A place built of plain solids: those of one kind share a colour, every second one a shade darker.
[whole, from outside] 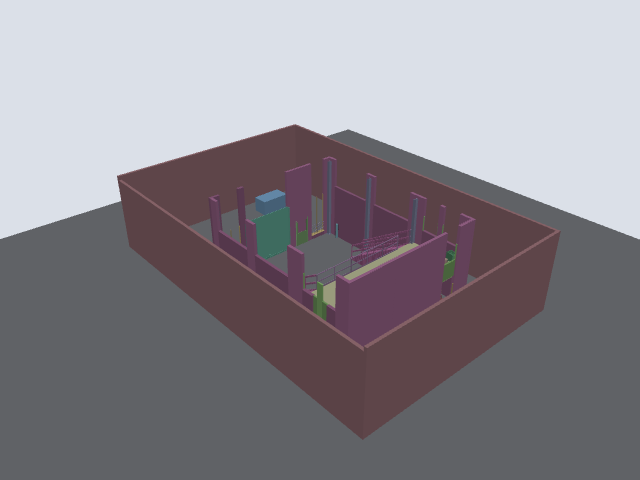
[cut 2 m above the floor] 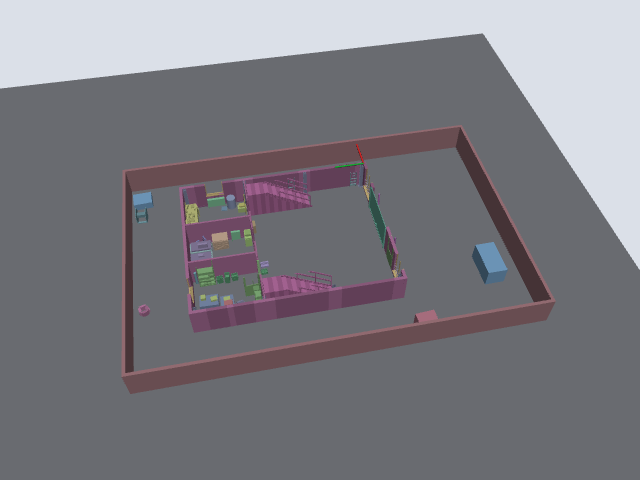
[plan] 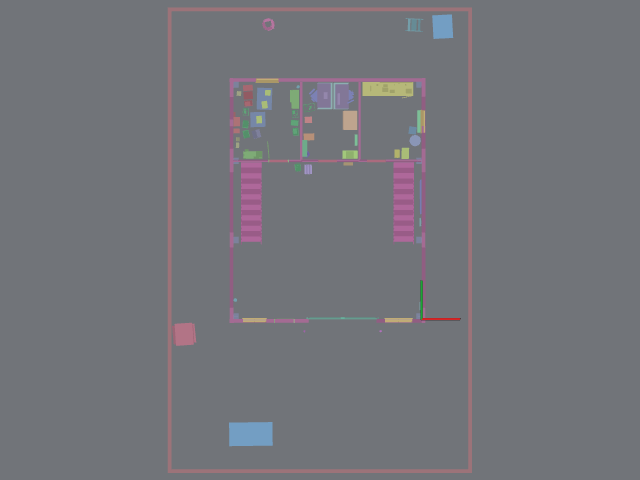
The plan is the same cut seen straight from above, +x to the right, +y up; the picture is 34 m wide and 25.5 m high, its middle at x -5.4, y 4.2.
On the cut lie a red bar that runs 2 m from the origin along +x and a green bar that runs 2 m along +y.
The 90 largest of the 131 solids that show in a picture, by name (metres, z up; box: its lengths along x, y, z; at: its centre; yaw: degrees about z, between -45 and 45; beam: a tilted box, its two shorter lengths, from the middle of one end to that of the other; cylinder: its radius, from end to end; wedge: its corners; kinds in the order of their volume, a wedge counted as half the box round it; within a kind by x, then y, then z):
{
 "yard_bound_1": {"box": [0.2, 24.73, 5.81], "at": [-13.39, 4.18, 2.85]},
 "yard_bound_2": {"box": [16.16, 0.2, 5.81], "at": [-5.41, -8.08, 2.85]},
 "yard_bound_3": {"box": [16.16, 0.2, 5.81], "at": [-5.41, 16.45, 2.85]},
 "yard_bound_4": {"box": [0.2, 24.73, 5.51], "at": [2.57, 4.18, 2.71]},
 "wall_1": {"box": [0.2, 0.81, 6.25], "at": [-10.1, 0.2, 3.08]},
 "wall_2": {"box": [0.2, 3.21, 4.15], "at": [-10.1, 2.2, 2.02]},
 "wall_3": {"box": [0.2, 0.81, 6.25], "at": [-10.1, 4.2, 3.08]},
 "wall_4": {"box": [0.2, 3.21, 4.15], "at": [-10.1, 6.2, 2.02]},
 "wall_5": {"box": [0.2, 0.61, 6.25], "at": [-10.1, 8.1, 3.08]},
 "wall_6": {"box": [0.2, 0.66, 6.25], "at": [-10.1, 8.72, 3.08]},
 "wall_7": {"box": [0.2, 1.21, 3.96], "at": [-10.1, 9.65, 1.93]},
 "wall_8": {"box": [0.2, 0.36, 6.25], "at": [-10.1, 10.43, 3.08]},
 "wall_9": {"box": [0.2, 1.21, 3.96], "at": [-10.1, 11.2, 1.93]},
 "wall_10": {"box": [0.2, 1.01, 6.25], "at": [-10.1, 12.3, 3.08]},
 "wall_11": {"box": [0.71, 0.2, 6.25], "at": [-9.85, -0.1, 3.08]},
 "wall_12": {"box": [1.41, 0.2, 6.25], "at": [-9.5, 12.7, 3.08]},
 "wall_13": {"box": [2.26, 0.2, 6.25], "at": [-7.12, -0.1, 3.08]},
 "wall_14": {"box": [1.21, 0.2, 6.25], "at": [-7.0, 12.7, 3.08]},
 "wall_15": {"box": [0.06, 4.2, 2.65], "at": [-6.43, 10.5, 1.27]},
 "wall_16": {"box": [0.06, 4.2, 2.65], "at": [-6.37, 10.5, 1.27]},
 "wall_17": {"box": [3.1, 0.2, 6.25], "at": [-4.85, 12.7, 3.08]},
 "wall_18": {"box": [0.06, 4.2, 2.65], "at": [-3.33, 10.5, 1.27]},
 "wall_19": {"box": [0.06, 4.2, 2.65], "at": [-3.27, 10.5, 1.27]},
 "wall_20": {"box": [0.46, 0.2, 6.25], "at": [-2.17, -0.1, 3.08]},
 "wall_21": {"box": [3.5, 0.2, 6.25], "at": [-1.55, 12.7, 3.08]},
 "wall_22": {"box": [1.9, 0.06, 2.65], "at": [-0.95, 8.43, 1.27]},
 "wall_23": {"box": [0.71, 0.2, 6.25], "at": [-0.15, -0.1, 3.08]},
 "wall_24": {"box": [0.2, 0.81, 6.25], "at": [0.1, 0.2, 3.08]},
 "wall_25": {"box": [0.2, 3.21, 4.15], "at": [0.1, 2.2, 2.02]},
 "wall_26": {"box": [0.2, 0.81, 6.25], "at": [0.1, 4.2, 3.08]},
 "wall_27": {"box": [0.2, 3.21, 4.15], "at": [0.1, 6.2, 2.02]},
 "wall_28": {"box": [0.2, 0.61, 6.25], "at": [0.1, 8.1, 3.08]},
 "wall_29": {"box": [0.2, 0.66, 6.25], "at": [0.1, 8.72, 3.08]},
 "wall_30": {"box": [0.2, 0.86, 3.96], "at": [0.1, 9.47, 1.93]},
 "wall_31": {"box": [0.2, 0.71, 3.96], "at": [0.1, 11.45, 1.93]},
 "wall_32": {"box": [0.2, 1.01, 6.25], "at": [0.1, 12.3, 3.08]},
 "stair_1": {"box": [1.1, 0.3, 0.4], "at": [-9.05, 4.54, 0.15]},
 "stair_2": {"box": [1.1, 0.3, 0.57], "at": [-9.05, 4.82, 0.23]},
 "stair_3": {"box": [1.1, 0.3, 0.74], "at": [-9.05, 5.1, 0.32]},
 "stair_4": {"box": [1.1, 0.3, 0.91], "at": [-9.05, 5.38, 0.41]},
 "stair_5": {"box": [1.1, 0.3, 1.08], "at": [-9.05, 5.66, 0.49]},
 "stair_6": {"box": [1.1, 0.3, 1.26], "at": [-9.05, 5.94, 0.58]},
 "stair_7": {"box": [1.1, 0.3, 1.43], "at": [-9.05, 6.22, 0.67]},
 "stair_8": {"box": [1.1, 0.3, 1.6], "at": [-9.05, 6.5, 0.75]},
 "stair_9": {"box": [1.1, 0.3, 1.77], "at": [-9.05, 6.78, 0.84]},
 "stair_10": {"box": [1.1, 0.3, 1.95], "at": [-9.05, 7.06, 0.92]},
 "stair_11": {"box": [1.1, 0.3, 2.12], "at": [-9.05, 7.34, 1.01]},
 "stair_12": {"box": [1.1, 0.3, 2.29], "at": [-9.05, 7.62, 1.1]},
 "stair_13": {"box": [1.1, 0.3, 2.46], "at": [-9.05, 7.9, 1.18]},
 "stair_14": {"box": [1.1, 0.3, 2.64], "at": [-9.05, 8.18, 1.27]},
 "stair_15": {"box": [1.1, 0.3, 0.4], "at": [-0.95, 4.54, 0.15]},
 "stair_16": {"box": [1.1, 0.3, 0.57], "at": [-0.95, 4.82, 0.23]},
 "stair_17": {"box": [1.1, 0.3, 0.74], "at": [-0.95, 5.1, 0.32]},
 "stair_18": {"box": [1.1, 0.3, 0.91], "at": [-0.95, 5.38, 0.41]},
 "stair_19": {"box": [1.1, 0.3, 1.08], "at": [-0.95, 5.66, 0.49]},
 "stair_20": {"box": [1.1, 0.3, 1.26], "at": [-0.95, 5.94, 0.58]},
 "stair_21": {"box": [1.1, 0.3, 1.43], "at": [-0.95, 6.22, 0.67]},
 "stair_22": {"box": [1.1, 0.3, 1.6], "at": [-0.95, 6.5, 0.75]},
 "stair_23": {"box": [1.1, 0.3, 1.77], "at": [-0.95, 6.78, 0.84]},
 "stair_24": {"box": [1.1, 0.3, 1.95], "at": [-0.95, 7.06, 0.92]},
 "stair_25": {"box": [1.1, 0.3, 2.12], "at": [-0.95, 7.34, 1.01]},
 "stair_26": {"box": [1.1, 0.3, 2.29], "at": [-0.95, 7.62, 1.1]},
 "stair_27": {"box": [1.1, 0.3, 2.46], "at": [-0.95, 7.9, 1.18]},
 "stair_28": {"box": [1.1, 0.3, 2.64], "at": [-0.95, 8.18, 1.27]},
 "raised_floor_deck_1": {"box": [10.06, 4.32, 0.16], "at": [-5.0, 10.47, 2.68]},
 "beyond_pallets_1": {"box": [2.31, 1.25, 1.21], "at": [-9.07, -6.11, 0.59], "yaw": 0.7},
 "beyond_pallets_2": {"box": [1.05, 1.26, 0.54], "at": [1.12, 15.53, 0.26], "yaw": 3.0},
 "beyond_tote_tank_1": {"box": [0.94, 1.18, 1.02], "at": [-12.62, -0.81, 0.63], "yaw": 3.8},
 "plan_chest_small_1": {"box": [0.73, 1.02, 0.38], "at": [-3.79, 10.55, 0.67]},
 "plan_chest_small_2": {"box": [0.69, 0.97, 0.95], "at": [-3.77, 10.55, 0.43]},
 "crate_1": {"box": [0.8, 0.8, 0.65], "at": [-8.7, 10.6, 0.28], "yaw": 1.5},
 "crate_2": {"box": [0.8, 1.16, 0.5], "at": [-8.35, 11.7, 0.2], "yaw": -1.6},
 "sectional_door_1": {"box": [3.68, 0.042, 3.62], "at": [-4.2, 0.01, 1.76]},
 "wall_over_deck_1": {"box": [1.26, 0.1, 1.16], "at": [-8.2, 12.66, 3.32]},
 "wall_over_deck_2": {"box": [0.1, 1.26, 1.16], "at": [0.06, 9.65, 3.32]},
 "wall_over_deck_3": {"box": [0.1, 0.41, 2.22], "at": [0.06, 10.43, 3.85]},
 "wall_over_deck_4": {"box": [0.1, 1.26, 1.16], "at": [0.06, 11.2, 3.32]},
 "printer_stand_1": {"box": [0.81, 0.45, 0.77], "at": [-3.8, 8.73, 0.34]},
 "drum_1": {"cylinder": 0.3, "from": [-0.34, 9.48, 0.0], "to": [-0.34, 9.48, 0.87]},
 "desk_load_drowned_1": {"box": [0.72, 1.3, 0.12], "at": [-5.19, 11.88, 0.79]},
 "desk_load_drowned_2": {"box": [0.72, 1.3, 0.12], "at": [-4.23, 11.82, 0.79]},
 "desk_frame_1": {"box": [0.8, 1.4, 0.07], "at": [-5.14, 11.85, 0.69]},
 "desk_frame_2": {"box": [0.8, 1.4, 0.07], "at": [-4.28, 11.85, 0.69]},
 "radiator_1": {"box": [0.19, 1.2, 0.66], "at": [-0.14, 10.5, 0.44]},
 "boiler_1": {"box": [0.35, 0.5, 0.85], "at": [-9.82, 10.49, 1.68]},
 "pigeon_holes_1": {"box": [0.26, 0.9, 0.62], "at": [-6.21, 9.07, 1.26]},
 "lean_table_1": {"box": [0.08, 1.83, 0.74], "at": [-0.04, 6.49, 0.32]},
 "carton_1": {"box": [0.4, 0.6, 0.45], "at": [-0.87, 8.8, 0.17], "yaw": -1.6},
 "shelving_bay_1": {"box": [0.4, 1.0, 0.23], "at": [-6.71, 11.68, 1.25]},
 "box_cardboard_1": {"box": [0.57, 0.37, 0.36], "at": [-5.99, 9.68, 0.13], "yaw": 0.8}
}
